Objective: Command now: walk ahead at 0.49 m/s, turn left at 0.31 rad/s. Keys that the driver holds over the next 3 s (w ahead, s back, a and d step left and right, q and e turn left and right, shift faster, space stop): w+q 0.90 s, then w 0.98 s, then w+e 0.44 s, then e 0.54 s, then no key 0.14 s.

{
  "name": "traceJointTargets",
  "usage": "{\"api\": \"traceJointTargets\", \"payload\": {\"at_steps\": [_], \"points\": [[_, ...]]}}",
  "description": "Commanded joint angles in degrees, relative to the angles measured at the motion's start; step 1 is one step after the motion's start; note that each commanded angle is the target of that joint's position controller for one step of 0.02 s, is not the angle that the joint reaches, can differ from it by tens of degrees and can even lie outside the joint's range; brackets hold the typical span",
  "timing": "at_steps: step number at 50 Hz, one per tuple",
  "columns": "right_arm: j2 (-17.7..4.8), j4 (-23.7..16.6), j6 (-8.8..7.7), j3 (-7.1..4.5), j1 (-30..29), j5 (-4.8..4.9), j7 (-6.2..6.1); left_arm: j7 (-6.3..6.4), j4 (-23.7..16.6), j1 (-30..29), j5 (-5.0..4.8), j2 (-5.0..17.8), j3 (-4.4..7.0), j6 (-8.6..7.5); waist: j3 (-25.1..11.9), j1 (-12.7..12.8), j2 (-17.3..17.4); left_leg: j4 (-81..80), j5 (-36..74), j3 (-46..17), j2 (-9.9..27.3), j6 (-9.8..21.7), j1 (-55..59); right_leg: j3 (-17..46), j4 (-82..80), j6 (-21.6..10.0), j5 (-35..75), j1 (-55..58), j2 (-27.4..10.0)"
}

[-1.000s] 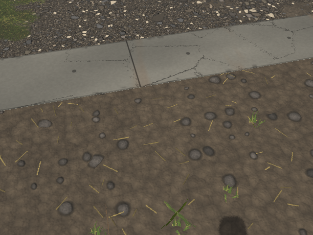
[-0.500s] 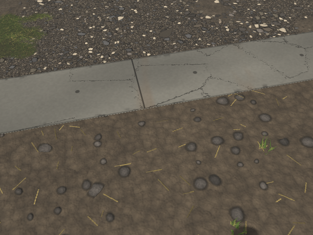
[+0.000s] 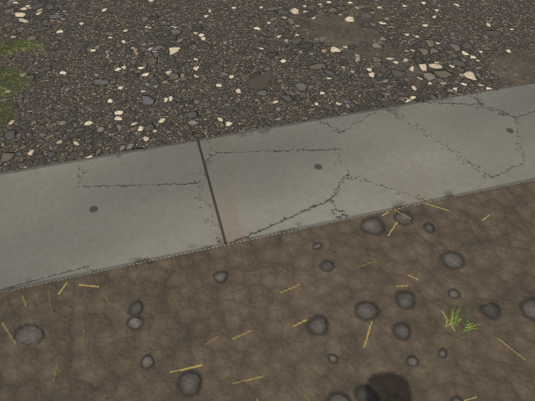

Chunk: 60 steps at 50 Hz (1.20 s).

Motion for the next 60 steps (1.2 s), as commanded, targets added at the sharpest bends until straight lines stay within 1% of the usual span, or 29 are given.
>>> {"api": "traceJointTargets", "payload": {"at_steps": [1, 7, 10, 11, 12, 13, 14, 15, 16, 17, 19, 21, 27, 30, 34, 37, 38, 39, 40, 41, 42, 43, 44, 45, 46, 48, 51, 55, 60], "points": [[-8.58, -4.6, -0.95, -1.7, -3.14, 0.24, -1.39, 0.56, -3.29, 0.3, 0.56, 2.56, 0.59, 0.03, 3.19, 2.74, 4.23, -11.15, 1.63, -13.26, 14.17, 9.73, -8.5, -0.49, -12.29, 2.09, 9.26, 2.21, -0.25], [-10.14, -3.91, 0.29, -2.49, 3.62, 1.64, -2.43, -0.7, -6.8, -11.61, -0.93, 3.27, 0.38, -0.84, 2.28, -1.5, 5.94, -5.75, -2.58, -15.95, 14.94, 7.24, -2.66, -0.37, -30.74, 3.77, 14.64, 7.93, 4.14], [-10.42, -4.41, 1.07, -2.91, 3.45, 1.57, -2.86, -1.26, -7.27, -10.41, -1.16, 5.93, 1.3, -1.78, 1.2, 0.35, 7.02, -0.36, -5.12, -20.29, 16.39, 5.75, 0.89, 0.49, -35.41, 2.59, 9.01, 13.02, 4.66], [-9.93, -4.86, 1.38, -2.85, 2.85, 1.38, -2.95, -1.22, -6.48, -7.12, -1.11, 6.78, 1.83, -2.05, 0.06, 2.25, 7.41, 2.93, -4.13, -20.67, 15.33, 4.88, 0.71, -0.2, -36.86, 1.75, 6.32, 17.42, 4.93], [-8.11, -5.81, 1.45, -2.3, 1.88, 1.1, -2.91, -0.91, -4.89, -0.33, -0.71, 8.71, 2.81, -2.4, -3.66, 5.42, 6.93, 10.38, -1.74, -19.61, 12.21, 3.29, -2.03, 0.49, -37.9, -0.09, 4.57, 26.99, 3.58], [-4.17, -7.62, 1.25, -1.01, 0.91, 0.25, -2.66, -0.51, -3.54, 9.91, -0.03, 12.71, 3.94, -2.58, -12.26, 9.46, -0.03, 28.45, -7.52, -13.82, 7.31, 0.97, -9.67, 9.83, -37.94, -3.69, 1.54, 41.83, -6.78], [0.11, -10.03, 0.12, 0.19, 7.4, 1.53, -2.34, -0.69, -2.39, 13.89, 0.57, 17.49, 5.17, -1.66, -17.99, 6.1, -19.72, 45.33, -25.46, -6.88, 0.68, -1.49, -30.05, 34.61, -43.61, -12.32, -7.24, 58.09, -18.97], [-6.59, -8.92, -0.09, -1.16, 7.06, 2.82, -2.55, -0.92, -3.55, 11.83, 0.73, 11.13, 3.84, -1.79, -15.2, 6.67, -13.18, 54.86, -24.28, -11.13, 4.84, -1.63, -36.29, 38.66, -45.72, -12.23, -14.02, 55.24, -18.58], [-9.73, -9.44, 0.22, -2.13, 2.7, 2.79, -2.61, -0.98, -4.53, 8.63, 0.29, 7.24, 2.78, -1.86, -9.07, 6.82, -6.62, 56.93, -18.68, -11.33, 6.95, -1.44, -37.24, 28.74, -45.68, -9.62, -10.32, 48.53, -16.41], [-8.77, -9.6, 0.74, -2.25, 1.11, 2.25, -2.75, -1.22, -5.05, 4.77, 0.22, 6.09, 2.23, -1.69, -6.07, 5.15, -2.35, 56.08, -13.87, -10.22, 9.11, -2.19, -34.46, 20.91, -46.81, -8.06, -3.36, 41.82, -13.37], [-6.95, -10.56, 1.71, -2.66, -0.27, 1.63, -2.37, -1.36, -4.55, 1.6, 0.41, 4.42, 1.76, -1.27, -1.64, 2.92, -3.78, 51.73, -8.86, -9.32, 11.89, -3.05, -30.9, 10.95, -50.17, -6.67, 3.99, 33.84, -9.21], [-4.93, -11.47, 2.62, -2.5, -0.69, 1.77, -1.87, -1.35, -3.46, 2.45, 0.54, 4.82, 2.15, -1.52, -0.73, 2.47, -3.92, 50.99, -6.34, -7.56, 12.3, -3.68, -29.83, 4.98, -51.98, -7.22, 10.62, 31.52, -7.73], [-4.08, -16.02, 3.14, -2.35, -8.51, 1.46, -0.93, -0.47, -1.53, 4.62, 0.66, 7.9, 3.34, -1.04, 1.26, 3.55, -1.66, 37.03, 4.72, -6.91, 12.55, -4.53, -33.32, -4.96, -53.57, -8.03, 18.46, 33.51, -8.28], [-3.5, -18.55, 2.94, -1.93, -14.96, 1.17, 0.26, -0.1, -1.06, 6.17, 0.23, 9.19, 3.62, -0.51, 3.07, 5.68, -1.25, 28.71, 9.18, -3.52, 12.05, -3.83, -31.81, -8.96, -53.58, -7.29, 17.21, 34.75, -8.5], [-3.79, -21.95, 3.07, -1.87, -20.49, 1.46, 1.62, -0.05, 0.12, 8.73, -0.79, 10.71, 4.1, 0.71, 5.1, 6.69, -1.44, 22.85, 4.58, -0.31, 11.23, -1.85, -31.5, -11.88, -51.13, -6.01, 19.26, 40.3, -10.52], [-6.18, -22.75, 3.45, -3.11, -17.69, 1.26, 1.99, 0.26, -0.3, 7.69, -1.29, 13.17, 4.76, 1.75, 1.57, 3.27, -3.95, 21.09, -3.71, 4.49, 6.45, 1.35, -21.68, -15.02, -41.62, -4.43, 42.49, 41.85, -10.58], [-8.07, -21.5, 3.58, -4.27, -11.86, 1.36, 1.86, 0.45, -0.54, 7.06, -1.39, 13.89, 4.96, 2.26, -1.84, -0.28, -4.27, 19.69, -4.9, 6.0, 3.72, 2.91, -13.84, -16.19, -33.05, -3.77, 50.37, 41.01, -9.76], [-11.35, -18.68, 3.72, -6.23, -1.9, 1.43, 1.21, 0.66, -0.98, 6.48, -1.48, 13.44, 4.7, 2.52, -6.98, -5.41, -2.56, 15.65, -1.26, 5.82, 1.19, 5.14, 0.84, -17.47, -20.18, -1.97, 49.1, 35.28, -7.42], [-16.89, -16.86, 4.24, -8.12, 6.07, 1.47, -0.28, 0.57, -2.63, 7.65, 0.3, 10.18, 3.49, 2.02, -11.88, -7.41, 6.68, 14.37, 0.02, -9.88, 11.04, 8.78, 18.83, -17.2, -0.85, 0.78, 21.92, 18.25, -4.19], [-21.79, -18.84, 3.44, -8.17, 2.29, 1.38, -0.31, -0.3, -6.45, 11.26, 0.62, 3.42, 1.21, -0.22, -19.35, -0.29, 18.79, 4.41, -10.03, -45.24, 24.81, 20.55, 34.52, -7.81, 18.45, 3.37, -21.67, -4.72, 8.17], [-16.45, -18.92, 2.84, -6.66, 4.71, 0.78, 0.07, -1.16, -7.53, 4.1, -1.46, 8.92, 2.25, -2.64, -20.85, -5.14, 10.67, -1.26, -11.93, -47.69, 25.3, 18.7, 33.81, 2.36, 21.63, 1.94, -19.6, -10.83, 6.12], [-13.28, -18.37, 2.18, -5.75, 2.79, 0.47, 0.18, -1.38, -8.8, 0.67, -2.88, 9.57, 2.4, -3.3, -13.06, -4.12, 8.67, -0.54, -7.58, -38.48, 23.36, 15.83, 27.58, 1.46, 19.11, 0.51, -14.75, -13.3, 3.79], [-11.31, -18.95, 1.83, -5.09, -1.57, 0.87, 0.3, -0.86, -8.31, 0.82, -1.78, 8.84, 2.26, -3.28, -7.99, -0.84, 2.48, -0.43, -1.31, -30.96, 20.53, 13.48, 17.43, 1.42, 13.51, 0.38, -10.09, -9.7, 1.15], [-9.28, -19.76, 1.74, -4.42, -5.41, 0.86, 0.19, -0.38, -7.65, 1.49, -0.34, 9.35, 2.79, -2.67, -5.9, 1.51, 2.33, -0.87, 3.82, -25.53, 18.06, 11.76, 9.93, 1.38, 8.6, 0.85, -7.75, -5.02, -0.68], [-8.3, -20.48, 1.71, -3.96, -7.46, 0.32, 0.0, -0.56, -7.25, 3.34, -0.06, 9.32, 3.02, -1.7, -4.84, 3.35, 3.5, -2.26, 6.81, -22.61, 16.67, 11.2, 4.99, 1.46, 6.39, 1.24, -5.98, -1.23, -1.81], [-8.6, -20.01, 1.19, -3.97, -7.28, 0.29, -0.35, -0.72, -7.31, 4.32, 0.5, 7.7, 2.91, -0.28, -4.27, 4.22, 3.68, -4.04, 13.25, -19.26, 15.62, 11.66, 0.3, 0.03, 2.87, 2.71, -3.48, 1.45, -1.67], [-9.68, -17.89, 0.8, -4.09, -3.79, 0.34, -1.34, -0.49, -9.09, -0.55, 0.96, 5.82, 2.3, 0.44, -1.97, 2.78, 4.14, -5.53, 18.19, -14.49, 14.19, 10.87, -0.97, -1.05, -5.95, 4.31, 4.8, -1.09, -1.06], [-9.97, -15.82, 1.04, -3.85, -0.16, 0.71, -1.99, -1.21, -10.91, -8.0, 0.34, 4.48, 1.64, 0.01, -0.34, -0.67, 5.73, -5.5, 12.62, -11.55, 12.39, 7.43, 1.15, -1.73, -21.58, 3.56, 18.3, -0.2, 1.11], [-10.71, -12.96, 1.38, -3.79, 4.37, 0.91, -2.16, -2.88, -13.7, -15.39, -0.28, 4.74, 1.35, -0.85, 2.89, -3.69, 5.9, -3.06, 9.45, -14.85, 16.29, 7.41, 9.06, -1.99, -30.05, 1.41, 17.94, -3.18, 2.9]]}}
Next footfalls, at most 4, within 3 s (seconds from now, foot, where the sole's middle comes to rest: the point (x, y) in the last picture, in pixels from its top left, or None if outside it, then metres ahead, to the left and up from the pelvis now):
0.26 right None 0.31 -0.15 -0.78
0.80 left None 0.49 0.19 -0.78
1.34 right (195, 282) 0.86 0.20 -0.78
1.88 left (75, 264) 0.94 0.56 -0.78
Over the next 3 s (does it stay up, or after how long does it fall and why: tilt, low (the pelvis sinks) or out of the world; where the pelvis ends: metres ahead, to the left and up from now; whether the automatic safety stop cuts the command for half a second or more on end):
stays up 1.21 0.59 -0.02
